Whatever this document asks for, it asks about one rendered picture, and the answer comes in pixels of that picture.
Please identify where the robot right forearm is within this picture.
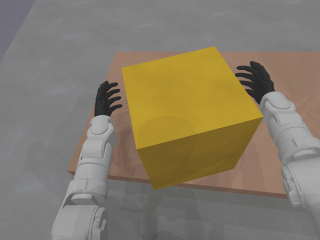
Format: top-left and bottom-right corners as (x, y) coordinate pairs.
(259, 91), (320, 166)

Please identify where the carton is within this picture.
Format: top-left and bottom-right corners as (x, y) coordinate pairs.
(121, 46), (264, 190)

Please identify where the robot right hand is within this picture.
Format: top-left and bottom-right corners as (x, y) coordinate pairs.
(234, 61), (275, 105)

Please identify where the table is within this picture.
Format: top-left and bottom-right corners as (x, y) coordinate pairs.
(67, 51), (320, 199)

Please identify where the robot left hand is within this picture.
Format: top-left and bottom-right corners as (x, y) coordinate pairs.
(94, 80), (122, 117)

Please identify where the robot left forearm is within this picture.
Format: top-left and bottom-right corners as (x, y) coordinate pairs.
(51, 115), (118, 240)

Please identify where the robot left upper arm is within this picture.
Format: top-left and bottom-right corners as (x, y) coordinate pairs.
(52, 205), (109, 240)

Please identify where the robot right upper arm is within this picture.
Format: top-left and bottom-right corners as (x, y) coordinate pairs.
(281, 157), (320, 240)

